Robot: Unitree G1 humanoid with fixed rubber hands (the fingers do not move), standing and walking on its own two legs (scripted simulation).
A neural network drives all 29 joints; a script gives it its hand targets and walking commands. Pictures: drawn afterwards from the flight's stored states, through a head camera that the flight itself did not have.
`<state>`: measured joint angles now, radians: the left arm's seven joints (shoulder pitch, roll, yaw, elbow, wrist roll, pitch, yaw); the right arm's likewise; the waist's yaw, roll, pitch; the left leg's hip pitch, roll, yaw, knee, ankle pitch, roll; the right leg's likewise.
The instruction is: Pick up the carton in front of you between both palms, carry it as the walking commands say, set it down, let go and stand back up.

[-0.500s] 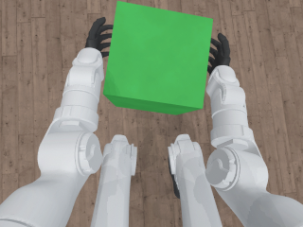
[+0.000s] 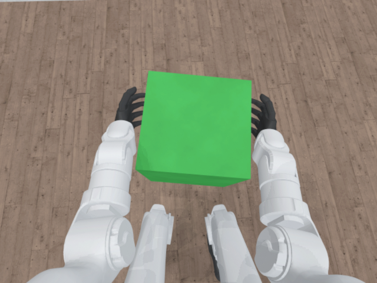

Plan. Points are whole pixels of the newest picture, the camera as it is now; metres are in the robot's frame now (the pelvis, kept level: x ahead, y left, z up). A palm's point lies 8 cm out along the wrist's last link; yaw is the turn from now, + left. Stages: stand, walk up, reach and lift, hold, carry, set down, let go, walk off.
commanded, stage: reach and lift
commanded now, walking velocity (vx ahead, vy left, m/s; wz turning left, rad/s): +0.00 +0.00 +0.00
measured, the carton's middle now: (192, 139) +0.43 +0.00 -0.12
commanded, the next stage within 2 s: hold in 1.88 s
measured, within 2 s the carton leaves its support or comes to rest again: neither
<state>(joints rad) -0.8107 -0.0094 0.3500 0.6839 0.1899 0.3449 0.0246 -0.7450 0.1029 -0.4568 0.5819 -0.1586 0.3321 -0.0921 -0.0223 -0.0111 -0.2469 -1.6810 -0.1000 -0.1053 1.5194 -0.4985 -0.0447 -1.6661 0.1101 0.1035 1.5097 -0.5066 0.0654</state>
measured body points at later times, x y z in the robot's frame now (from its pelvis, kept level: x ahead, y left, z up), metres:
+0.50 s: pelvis +0.06 +0.00 +0.14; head +0.13 +0.00 +0.58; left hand +0.40 +0.15 +0.10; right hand +0.40 -0.15 +0.11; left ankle +0.08 +0.13 -0.54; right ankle +0.08 -0.14 -0.54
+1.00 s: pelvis +0.07 -0.01 +0.20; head +0.03 -0.01 +0.65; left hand +0.37 +0.15 +0.22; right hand +0.37 -0.15 +0.22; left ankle +0.08 +0.13 -0.54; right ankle +0.08 -0.14 -0.54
